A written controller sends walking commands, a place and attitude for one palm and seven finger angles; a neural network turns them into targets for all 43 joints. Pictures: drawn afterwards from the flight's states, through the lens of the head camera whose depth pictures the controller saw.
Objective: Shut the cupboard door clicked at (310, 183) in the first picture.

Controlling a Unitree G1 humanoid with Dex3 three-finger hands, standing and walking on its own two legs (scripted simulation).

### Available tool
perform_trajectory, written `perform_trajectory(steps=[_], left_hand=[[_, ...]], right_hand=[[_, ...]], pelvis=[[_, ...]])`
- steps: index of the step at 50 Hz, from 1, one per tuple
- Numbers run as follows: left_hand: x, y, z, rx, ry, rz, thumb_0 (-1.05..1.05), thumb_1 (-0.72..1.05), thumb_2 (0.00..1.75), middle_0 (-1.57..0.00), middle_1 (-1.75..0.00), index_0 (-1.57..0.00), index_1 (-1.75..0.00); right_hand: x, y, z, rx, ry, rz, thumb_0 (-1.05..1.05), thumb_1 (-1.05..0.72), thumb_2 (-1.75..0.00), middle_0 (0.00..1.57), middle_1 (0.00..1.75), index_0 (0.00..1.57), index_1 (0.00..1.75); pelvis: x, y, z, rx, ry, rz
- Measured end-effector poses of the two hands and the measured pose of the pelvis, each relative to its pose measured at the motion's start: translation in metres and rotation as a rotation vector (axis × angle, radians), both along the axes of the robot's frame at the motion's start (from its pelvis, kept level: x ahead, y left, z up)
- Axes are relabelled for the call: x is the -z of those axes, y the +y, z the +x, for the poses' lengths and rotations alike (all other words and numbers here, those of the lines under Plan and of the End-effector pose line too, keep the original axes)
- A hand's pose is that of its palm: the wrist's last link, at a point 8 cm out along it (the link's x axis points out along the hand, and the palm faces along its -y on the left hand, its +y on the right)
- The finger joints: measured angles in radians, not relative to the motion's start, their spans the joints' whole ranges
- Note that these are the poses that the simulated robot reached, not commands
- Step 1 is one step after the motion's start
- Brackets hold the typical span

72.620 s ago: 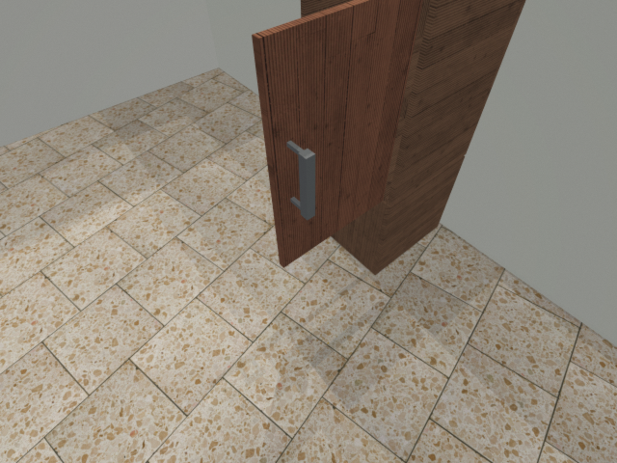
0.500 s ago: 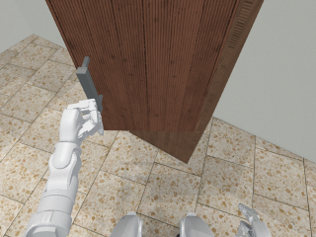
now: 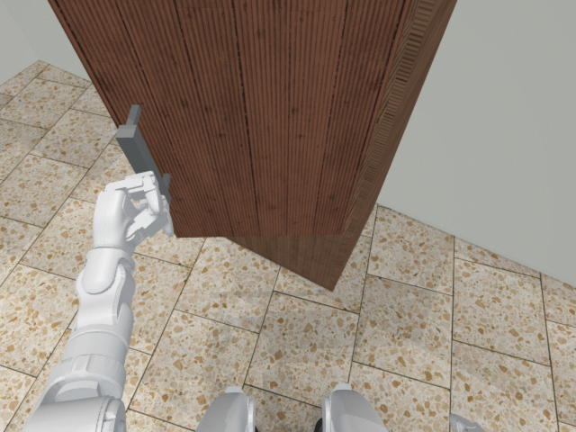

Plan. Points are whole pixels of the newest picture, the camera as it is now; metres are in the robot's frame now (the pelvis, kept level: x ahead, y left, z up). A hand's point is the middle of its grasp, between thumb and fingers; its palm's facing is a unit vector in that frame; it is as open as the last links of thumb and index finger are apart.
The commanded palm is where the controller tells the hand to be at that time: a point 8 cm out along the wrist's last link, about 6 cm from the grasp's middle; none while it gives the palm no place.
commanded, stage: bring the fist close to the handle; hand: left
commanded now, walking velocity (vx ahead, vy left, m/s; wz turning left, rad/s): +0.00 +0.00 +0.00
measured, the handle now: (150, 160) +0.50 +0.22 +0.04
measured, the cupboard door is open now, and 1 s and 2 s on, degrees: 30 18 4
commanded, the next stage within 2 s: push the door shut along its arc in 0.04 s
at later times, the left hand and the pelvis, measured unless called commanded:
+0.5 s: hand (162, 187) +0.44 +0.18 +0.06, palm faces -0.07 -1.00 -0.04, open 3.1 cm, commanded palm +0.43 +0.23 +0.05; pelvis -0.01 +0.01 -0.01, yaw +1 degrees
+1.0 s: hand (193, 156) +0.50 +0.15 +0.06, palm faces -0.24 -0.97 -0.03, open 3.1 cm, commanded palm +0.50 +0.20 +0.05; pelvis -0.01 +0.02 -0.02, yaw -1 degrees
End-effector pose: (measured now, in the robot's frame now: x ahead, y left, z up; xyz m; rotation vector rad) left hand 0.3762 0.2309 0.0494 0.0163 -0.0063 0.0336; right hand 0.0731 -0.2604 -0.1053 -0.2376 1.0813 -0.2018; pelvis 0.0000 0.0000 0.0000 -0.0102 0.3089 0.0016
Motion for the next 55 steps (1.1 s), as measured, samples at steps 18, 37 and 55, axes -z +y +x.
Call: perform_trajectory(steps=[18, 37, 55], left_hand=[[-0.008, 0.004, 0.019, 0.053, -0.032, 0.018, 0.02, 0.90, 0.90, -1.30, -1.49, -1.30, -1.50], [0.000, -0.004, 0.081, 0.174, 0.017, -0.008, 0.02, 0.90, 0.90, -1.31, -1.49, -1.30, -1.50], [-0.009, -0.035, 0.129, 0.274, 0.050, 0.002, 0.02, 0.90, 0.90, -1.30, -1.49, -1.30, -1.50]], right_hand=[[0.000, 0.012, 0.022, -0.038, -0.065, -0.008, 0.01, -0.90, -0.90, 0.20, 0.30, 0.20, 0.30], [0.015, 0.009, -0.046, 0.044, 0.130, -0.042, 0.01, -0.90, -0.90, 0.20, 0.30, 0.20, 0.30], [0.014, 0.015, -0.079, 0.108, 0.210, -0.029, 0.01, -0.90, -0.90, 0.20, 0.30, 0.20, 0.30]], pelvis=[[0.005, 0.006, -0.007, -0.009, 0.003, -0.011], [0.020, 0.016, -0.011, -0.005, 0.074, -0.031], [0.022, 0.018, -0.007, 0.008, 0.111, -0.038]])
